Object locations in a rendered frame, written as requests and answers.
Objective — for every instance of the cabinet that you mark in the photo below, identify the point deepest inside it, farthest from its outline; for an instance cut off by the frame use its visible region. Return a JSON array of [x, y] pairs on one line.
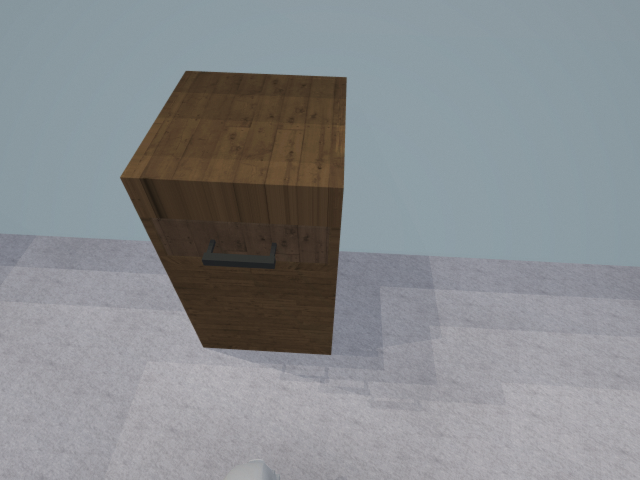
[[253, 148]]

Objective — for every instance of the drawer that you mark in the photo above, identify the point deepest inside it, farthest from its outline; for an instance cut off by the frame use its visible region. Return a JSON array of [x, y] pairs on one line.
[[295, 243]]

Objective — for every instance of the handle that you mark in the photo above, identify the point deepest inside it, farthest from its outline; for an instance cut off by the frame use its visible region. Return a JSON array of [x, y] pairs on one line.
[[238, 260]]

